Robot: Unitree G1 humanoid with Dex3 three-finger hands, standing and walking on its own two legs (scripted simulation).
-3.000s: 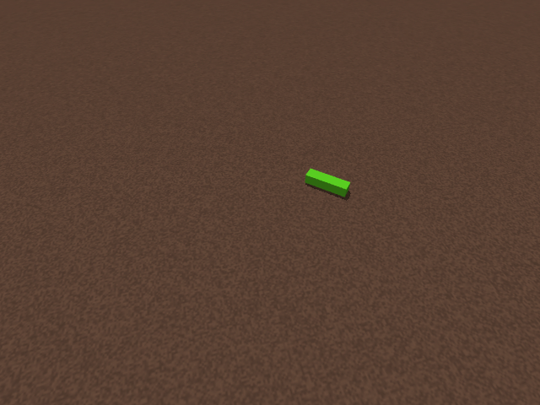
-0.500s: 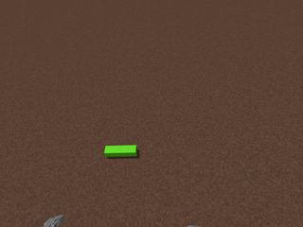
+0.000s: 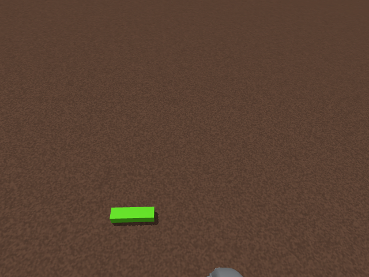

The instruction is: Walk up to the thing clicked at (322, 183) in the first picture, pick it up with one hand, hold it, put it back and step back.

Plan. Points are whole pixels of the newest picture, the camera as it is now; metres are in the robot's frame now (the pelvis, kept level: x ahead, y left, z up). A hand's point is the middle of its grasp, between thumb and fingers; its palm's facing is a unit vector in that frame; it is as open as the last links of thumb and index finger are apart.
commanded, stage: walk up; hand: left
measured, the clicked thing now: (133, 214) +0.56 +0.23 -0.74
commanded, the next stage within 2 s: none
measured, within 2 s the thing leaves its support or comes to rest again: neither
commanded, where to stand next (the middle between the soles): +0.18 +0.00 m, yaw +0 degrees
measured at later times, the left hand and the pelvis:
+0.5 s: hand (76, 253) +0.21 +0.26 -0.13, palm faces -0.04 -0.92 -0.39, open 7.4 cm; pelvis +0.12 +0.01 -0.01, yaw -1 degrees
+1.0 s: hand (66, 271) +0.18 +0.29 -0.16, palm faces -0.01 -0.94 -0.34, open 7.4 cm; pelvis +0.13 +0.02 -0.01, yaw +0 degrees
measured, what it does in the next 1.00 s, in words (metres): walks ahead: right foot, then left foot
